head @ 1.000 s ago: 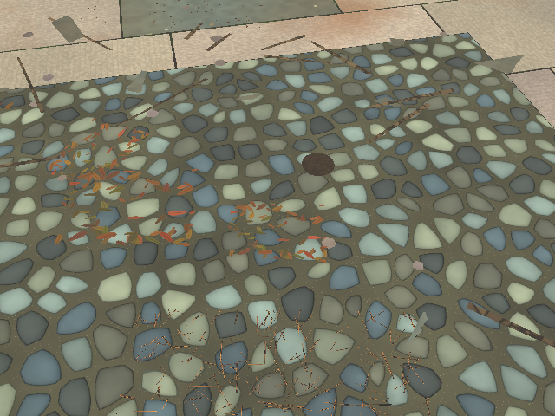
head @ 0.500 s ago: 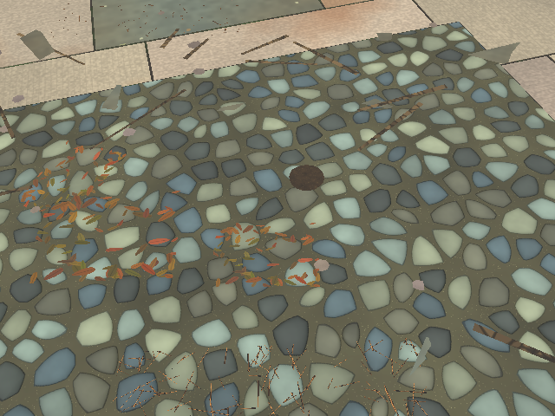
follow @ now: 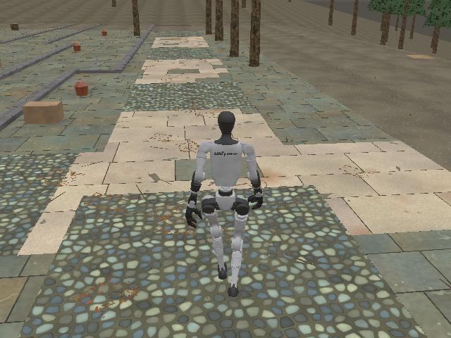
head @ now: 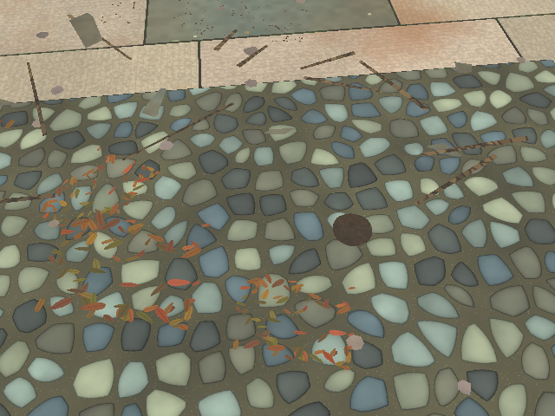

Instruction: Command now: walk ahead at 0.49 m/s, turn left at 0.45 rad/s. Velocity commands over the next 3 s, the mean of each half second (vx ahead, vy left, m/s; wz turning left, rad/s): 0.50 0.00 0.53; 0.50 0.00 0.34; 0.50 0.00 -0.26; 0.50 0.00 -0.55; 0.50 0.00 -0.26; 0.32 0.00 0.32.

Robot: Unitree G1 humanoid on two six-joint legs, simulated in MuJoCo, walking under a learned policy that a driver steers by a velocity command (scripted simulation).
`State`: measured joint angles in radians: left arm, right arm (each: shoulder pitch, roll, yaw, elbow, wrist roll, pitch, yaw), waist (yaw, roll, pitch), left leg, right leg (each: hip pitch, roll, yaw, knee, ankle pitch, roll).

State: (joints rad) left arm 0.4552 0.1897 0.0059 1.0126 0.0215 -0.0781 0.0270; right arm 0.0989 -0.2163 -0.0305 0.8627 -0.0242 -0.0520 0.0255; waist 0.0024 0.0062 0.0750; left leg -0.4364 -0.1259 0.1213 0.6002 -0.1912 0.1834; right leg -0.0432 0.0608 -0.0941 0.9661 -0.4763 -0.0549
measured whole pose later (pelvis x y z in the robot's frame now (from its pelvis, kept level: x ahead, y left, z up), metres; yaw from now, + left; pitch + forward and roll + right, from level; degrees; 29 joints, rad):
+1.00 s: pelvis +0.52 +0.06 +0.02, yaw +27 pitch +2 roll -1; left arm 0.49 0.22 0.02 0.96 0.02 -0.08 -0.01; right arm 0.00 -0.21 0.00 0.74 -0.04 -0.04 0.05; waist 0.09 0.02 0.03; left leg -0.50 0.02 0.06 0.57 -0.14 0.09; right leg 0.05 0.02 -0.12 0.26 -0.34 -0.01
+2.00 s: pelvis +1.00 +0.22 +0.03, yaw -2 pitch +2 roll +0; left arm 0.42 0.27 0.07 0.88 0.01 -0.04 0.00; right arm 0.05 -0.25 -0.02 0.75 -0.04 -0.03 0.02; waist 0.09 0.03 0.04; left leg -0.64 0.08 -0.04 0.70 -0.05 -0.05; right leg -0.02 0.15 0.14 0.30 -0.28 -0.12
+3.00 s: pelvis +1.44 +0.17 +0.03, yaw +4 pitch +0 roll -1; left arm 0.29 0.23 0.03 0.87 0.01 -0.05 0.03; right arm 0.17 -0.24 -0.06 0.82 -0.03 0.03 0.04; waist 0.01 0.03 0.09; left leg -0.54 0.04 0.06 0.78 -0.16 0.03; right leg -0.12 -0.02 -0.25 0.38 -0.26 -0.05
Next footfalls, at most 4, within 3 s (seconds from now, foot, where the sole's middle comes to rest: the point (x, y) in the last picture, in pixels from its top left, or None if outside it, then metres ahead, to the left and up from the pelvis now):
0.52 right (332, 401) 0.48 -0.08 -0.75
1.04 left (209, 346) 0.62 0.21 -0.75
1.58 right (238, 237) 0.94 0.16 -0.75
2.12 left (187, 160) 1.24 0.34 -0.75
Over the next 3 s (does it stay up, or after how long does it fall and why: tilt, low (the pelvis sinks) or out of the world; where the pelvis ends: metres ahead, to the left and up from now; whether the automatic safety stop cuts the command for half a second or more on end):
stays up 1.44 0.17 0.03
